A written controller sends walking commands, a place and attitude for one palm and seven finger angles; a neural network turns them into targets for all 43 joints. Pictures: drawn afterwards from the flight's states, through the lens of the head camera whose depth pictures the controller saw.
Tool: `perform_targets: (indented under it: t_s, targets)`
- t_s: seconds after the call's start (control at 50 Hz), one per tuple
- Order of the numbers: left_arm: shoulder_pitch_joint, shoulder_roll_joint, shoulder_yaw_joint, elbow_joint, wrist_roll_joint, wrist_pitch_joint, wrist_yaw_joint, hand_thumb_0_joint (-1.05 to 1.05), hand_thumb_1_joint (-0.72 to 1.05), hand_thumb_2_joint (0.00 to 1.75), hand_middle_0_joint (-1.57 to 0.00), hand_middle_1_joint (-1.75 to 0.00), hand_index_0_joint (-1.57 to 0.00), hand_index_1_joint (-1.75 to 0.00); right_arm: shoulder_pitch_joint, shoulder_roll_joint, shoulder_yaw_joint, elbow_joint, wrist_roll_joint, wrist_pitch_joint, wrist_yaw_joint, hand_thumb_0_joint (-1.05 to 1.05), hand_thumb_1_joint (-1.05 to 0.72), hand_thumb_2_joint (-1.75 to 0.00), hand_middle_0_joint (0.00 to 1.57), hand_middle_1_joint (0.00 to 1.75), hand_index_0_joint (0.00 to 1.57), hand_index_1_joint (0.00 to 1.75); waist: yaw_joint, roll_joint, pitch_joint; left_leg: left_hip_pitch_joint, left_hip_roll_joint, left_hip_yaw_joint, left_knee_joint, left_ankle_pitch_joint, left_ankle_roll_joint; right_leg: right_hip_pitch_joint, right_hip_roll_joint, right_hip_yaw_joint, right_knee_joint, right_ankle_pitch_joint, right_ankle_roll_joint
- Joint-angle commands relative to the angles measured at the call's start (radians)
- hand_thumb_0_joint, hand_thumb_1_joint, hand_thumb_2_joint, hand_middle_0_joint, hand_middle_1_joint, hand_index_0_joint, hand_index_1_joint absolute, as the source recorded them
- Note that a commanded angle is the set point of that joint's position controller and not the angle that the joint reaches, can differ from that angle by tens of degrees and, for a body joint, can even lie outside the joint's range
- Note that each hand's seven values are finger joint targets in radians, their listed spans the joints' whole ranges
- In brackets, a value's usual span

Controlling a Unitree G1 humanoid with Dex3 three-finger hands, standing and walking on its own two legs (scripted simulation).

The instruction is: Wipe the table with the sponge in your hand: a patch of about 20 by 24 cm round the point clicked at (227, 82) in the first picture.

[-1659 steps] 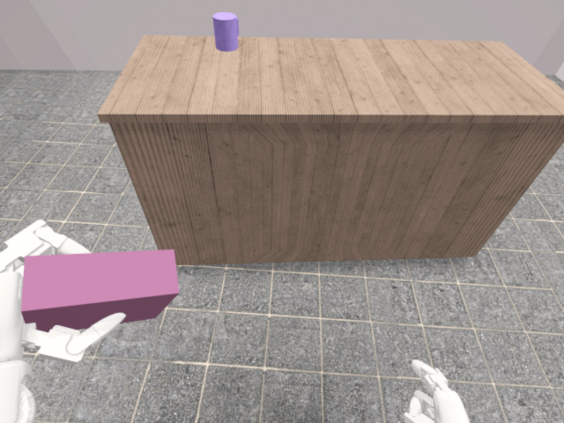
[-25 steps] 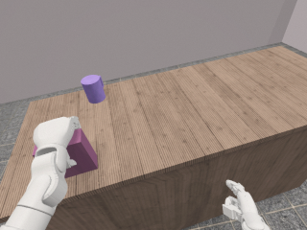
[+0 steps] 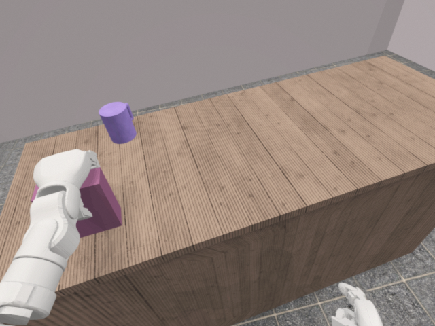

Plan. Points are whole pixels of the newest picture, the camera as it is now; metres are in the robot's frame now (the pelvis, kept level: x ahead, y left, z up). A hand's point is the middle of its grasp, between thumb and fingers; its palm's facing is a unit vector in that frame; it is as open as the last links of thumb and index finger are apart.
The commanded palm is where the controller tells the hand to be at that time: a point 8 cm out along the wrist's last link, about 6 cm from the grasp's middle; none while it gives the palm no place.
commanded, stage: wipe forward along the first lane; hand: left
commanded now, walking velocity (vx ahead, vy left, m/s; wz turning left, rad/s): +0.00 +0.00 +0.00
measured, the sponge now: (86, 212) +0.31 +0.31 +0.05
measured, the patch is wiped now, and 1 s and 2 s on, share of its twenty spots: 0.15 0.30 0.45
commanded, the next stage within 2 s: slide across to the middle lane in 0.96 s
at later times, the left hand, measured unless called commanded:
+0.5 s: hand (80, 170) +0.37 +0.33 +0.12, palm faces -0.06 +0.00 -1.00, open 9.5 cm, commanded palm +0.34 +0.33 +0.15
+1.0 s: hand (78, 157) +0.40 +0.35 +0.11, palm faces -0.08 +0.00 -1.00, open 9.5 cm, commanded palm +0.39 +0.35 +0.15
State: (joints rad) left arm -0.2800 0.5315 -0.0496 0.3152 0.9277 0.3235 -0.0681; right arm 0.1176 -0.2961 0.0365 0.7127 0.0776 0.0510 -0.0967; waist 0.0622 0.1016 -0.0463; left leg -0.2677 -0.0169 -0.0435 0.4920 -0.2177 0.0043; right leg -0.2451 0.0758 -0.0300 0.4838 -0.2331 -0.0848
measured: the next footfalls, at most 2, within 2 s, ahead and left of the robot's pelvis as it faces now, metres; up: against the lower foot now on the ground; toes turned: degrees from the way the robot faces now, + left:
none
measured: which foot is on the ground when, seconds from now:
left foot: down 0.00-1.00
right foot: down 0.00-1.00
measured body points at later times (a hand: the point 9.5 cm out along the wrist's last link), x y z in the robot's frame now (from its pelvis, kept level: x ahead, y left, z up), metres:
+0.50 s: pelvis +0.00 +0.01 +0.00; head +0.00 -0.02 +0.45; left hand +0.36 +0.32 +0.17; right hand +0.15 -0.24 -0.12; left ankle +0.03 +0.13 -0.74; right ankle +0.02 -0.06 -0.74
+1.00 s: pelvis +0.01 +0.04 +0.00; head +0.02 +0.02 +0.45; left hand +0.40 +0.35 +0.17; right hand +0.15 -0.22 -0.12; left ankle +0.03 +0.13 -0.74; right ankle +0.02 -0.06 -0.74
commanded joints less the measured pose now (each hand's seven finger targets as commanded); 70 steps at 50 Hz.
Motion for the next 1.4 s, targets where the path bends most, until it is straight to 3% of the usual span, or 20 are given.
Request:
perform_targets:
  t_s: [0.0,0.12,0.2,0.22,0.26,0.3,0.34,0.4,0.46,0.5,0.66,0.8,0.9,0.96,1.0,1.04,1.1,1.16,1.26,1.38]
  targets:
    - [-0.271,0.265,0.102,-0.02,0.035,-0.023,0.041,0.0,0.1,1.3,-1.2,-1.6,-1.2,-1.6,-0.153,-0.114,-0.045,-0.161,0.002,-0.049,-0.008,0.0,-0.9,-0.9,0.2,0.3,0.2,0.3,-0.006,-0.141,-0.126,-0.011,-0.043,-0.002,-0.031,0.032,0.053,0.038,-0.065,0.154,-0.132,0.072,0.031]
    - [-0.359,0.22,0.05,0.049,0.048,-0.047,0.054,0.0,0.1,1.3,-1.2,-1.6,-1.2,-1.6,-0.124,-0.111,-0.049,-0.165,0.006,-0.043,-0.01,0.0,-0.9,-0.9,0.2,0.3,0.2,0.3,-0.02,-0.128,-0.134,-0.027,-0.043,0.002,-0.034,0.0,0.056,0.011,-0.063,0.12,-0.133,0.007,0.034]
    - [-0.413,0.289,0.096,0.093,0.059,-0.063,0.066,0.0,0.1,1.3,-1.2,-1.6,-1.2,-1.6,-0.11,-0.121,-0.051,-0.153,0.009,-0.04,-0.01,0.0,-0.9,-0.9,0.2,0.3,0.2,0.3,-0.019,-0.116,-0.145,-0.039,-0.043,-0.005,-0.038,-0.009,0.055,0.0,-0.06,0.132,-0.132,-0.007,0.029]
    - [-0.425,0.235,0.051,0.115,0.059,-0.062,0.067,0.0,0.1,1.3,-1.2,-1.6,-1.2,-1.6,-0.101,-0.113,-0.051,-0.157,0.009,-0.039,-0.011,0.0,-0.9,-0.9,0.2,0.3,0.2,0.3,-0.028,-0.136,-0.139,-0.042,-0.044,0.001,-0.037,-0.018,0.058,-0.004,-0.059,0.11,-0.134,-0.021,0.035]
    - [-0.441,0.249,0.057,0.159,0.063,-0.066,0.072,0.0,0.1,1.3,-1.2,-1.6,-1.2,-1.6,-0.091,-0.117,-0.053,-0.148,0.011,-0.038,-0.01,0.0,-0.9,-0.9,0.2,0.3,0.2,0.3,-0.031,-0.145,-0.129,-0.05,-0.041,-0.001,-0.038,-0.037,0.056,-0.019,-0.06,0.117,-0.142,-0.052,0.036]
    - [-0.506,0.325,0.101,0.167,0.068,-0.075,0.075,0.0,0.1,1.3,-1.2,-1.6,-1.2,-1.6,-0.09,-0.124,-0.051,-0.142,0.012,-0.036,-0.015,0.0,-0.9,-0.9,0.2,0.3,0.2,0.3,-0.031,-0.117,-0.144,-0.053,-0.04,-0.003,-0.039,-0.045,0.055,-0.018,-0.061,0.133,-0.142,-0.066,0.031]
    - [-0.533,0.293,0.068,0.219,0.074,-0.077,0.076,0.0,0.1,1.3,-1.2,-1.6,-1.2,-1.6,-0.071,-0.119,-0.052,-0.138,0.014,-0.036,-0.016,0.0,-0.9,-0.9,0.2,0.3,0.2,0.3,-0.04,-0.134,-0.141,-0.064,-0.04,0.001,-0.041,-0.053,0.056,-0.019,-0.063,0.117,-0.142,-0.074,0.037]
    - [-0.541,0.33,0.097,0.233,0.085,-0.09,0.075,0.0,0.1,1.3,-1.2,-1.6,-1.2,-1.6,-0.068,-0.126,-0.052,-0.14,0.013,-0.032,-0.011,0.0,-0.9,-0.9,0.2,0.3,0.2,0.3,-0.026,-0.077,-0.186,-0.055,-0.038,-0.005,-0.041,-0.013,0.053,-0.002,-0.059,0.116,-0.123,-0.015,0.024]
    - [-0.508,0.282,0.068,0.245,0.082,-0.094,0.076,0.0,0.1,1.3,-1.2,-1.6,-1.2,-1.6,-0.049,-0.121,-0.056,-0.152,0.011,-0.023,-0.003,0.0,-0.9,-0.9,0.2,0.3,0.2,0.3,-0.029,-0.103,-0.209,-0.049,-0.036,0.002,-0.032,0.034,0.055,0.027,-0.061,0.093,-0.11,0.071,0.03]
    - [-0.532,0.343,0.118,0.248,0.073,-0.1,0.076,0.0,0.1,1.3,-1.2,-1.6,-1.2,-1.6,-0.052,-0.128,-0.055,-0.149,0.012,-0.018,-0.004,0.0,-0.9,-0.9,0.2,0.3,0.2,0.3,-0.026,-0.102,-0.209,-0.059,-0.034,-0.005,-0.038,0.034,0.055,0.034,-0.06,0.103,-0.112,0.077,0.027]
    - [-0.582,0.261,0.038,0.29,0.108,-0.109,0.082,0.0,0.1,1.3,-1.2,-1.6,-1.2,-1.6,-0.02,-0.127,-0.062,-0.144,0.013,-0.005,0.005,0.0,-0.9,-0.9,0.2,0.3,0.2,0.3,-0.049,-0.094,-0.188,-0.023,-0.024,-0.005,-0.048,0.058,0.057,-0.032,-0.049,0.062,-0.114,0.072,0.024]
    - [-0.632,0.321,0.094,0.323,0.1,-0.116,0.093,0.0,0.1,1.3,-1.2,-1.6,-1.2,-1.6,-0.009,-0.136,-0.063,-0.131,0.013,0.003,0.005,0.0,-0.9,-0.9,0.2,0.3,0.2,0.3,-0.045,-0.103,-0.228,-0.007,-0.018,-0.014,-0.053,0.107,0.055,-0.02,-0.046,0.055,-0.107,0.12,0.019]
    - [-0.66,0.299,0.069,0.344,0.118,-0.116,0.094,0.0,0.1,1.3,-1.2,-1.6,-1.2,-1.6,0.003,-0.134,-0.065,-0.13,0.01,0.007,0.011,0.0,-0.9,-0.9,0.2,0.3,0.2,0.3,-0.048,-0.061,-0.238,0.023,-0.013,-0.024,-0.052,0.14,0.051,-0.05,-0.041,0.044,-0.103,0.123,0.012]
    - [-0.704,0.278,0.037,0.369,0.123,-0.118,0.094,0.0,0.1,1.3,-1.2,-1.6,-1.2,-1.6,0.025,-0.134,-0.067,-0.125,0.011,0.012,0.011,0.0,-0.9,-0.9,0.2,0.3,0.2,0.3,-0.068,-0.097,-0.246,0.026,-0.011,-0.022,-0.046,0.128,0.051,-0.057,-0.041,0.036,-0.104,0.114,0.02]
    - [-0.746,0.343,0.088,0.398,0.117,-0.125,0.095,0.0,0.1,1.3,-1.2,-1.6,-1.2,-1.6,0.023,-0.141,-0.061,-0.116,0.011,0.014,0.005,0.0,-0.9,-0.9,0.2,0.3,0.2,0.3,-0.063,-0.104,-0.232,0.004,-0.011,-0.029,-0.06,0.112,0.051,-0.056,-0.042,0.042,-0.11,0.098,0.016]
    - [-0.761,0.307,0.049,0.433,0.123,-0.128,0.094,0.0,0.1,1.3,-1.2,-1.6,-1.2,-1.6,0.042,-0.137,-0.064,-0.113,0.012,0.013,0.005,0.0,-0.9,-0.9,0.2,0.3,0.2,0.3,-0.075,-0.109,-0.224,0.006,-0.011,-0.026,-0.054,0.109,0.051,-0.068,-0.042,0.034,-0.108,0.093,0.021]
    - [-0.824,0.272,0.022,0.349,0.119,-0.148,0.093,0.0,0.1,1.3,-1.2,-1.6,-1.2,-1.6,0.028,-0.13,-0.066,-0.123,0.011,0.002,0.008,0.0,-0.9,-0.9,0.2,0.3,0.2,0.3,-0.073,-0.037,-0.285,0.066,-0.004,-0.037,-0.054,0.151,0.045,-0.074,-0.044,0.038,-0.1,0.114,0.012]
    - [-0.803,0.179,-0.043,0.28,0.101,-0.143,0.104,0.0,0.1,1.3,-1.2,-1.6,-1.2,-1.6,0.032,-0.117,-0.074,-0.132,0.01,-0.002,0.016,0.0,-0.9,-0.9,0.2,0.3,0.2,0.3,-0.076,-0.011,-0.333,0.13,-0.001,-0.047,-0.036,0.213,0.038,-0.068,-0.042,0.029,-0.095,0.145,0.012]
    - [-0.794,0.21,0.016,0.261,0.025,-0.102,0.128,0.0,0.1,1.3,-1.2,-1.6,-1.2,-1.6,0.007,-0.121,-0.07,-0.12,0.018,-0.004,0.019,0.0,-0.9,-0.9,0.2,0.3,0.2,0.3,-0.066,-0.088,-0.322,0.104,-0.003,-0.038,-0.047,0.215,0.044,-0.007,-0.048,0.03,-0.106,0.193,0.024]
    - [-0.832,0.255,0.029,0.198,0.093,-0.027,0.146,0.0,0.1,1.3,-1.2,-1.6,-1.2,-1.6,-0.029,-0.118,-0.062,-0.115,0.01,-0.004,0.031,0.0,-0.9,-0.9,0.2,0.3,0.2,0.3,-0.049,-0.028,-0.342,0.132,-0.004,-0.04,-0.05,0.3,0.03,0.023,-0.044,0.028,-0.09,0.239,0.009]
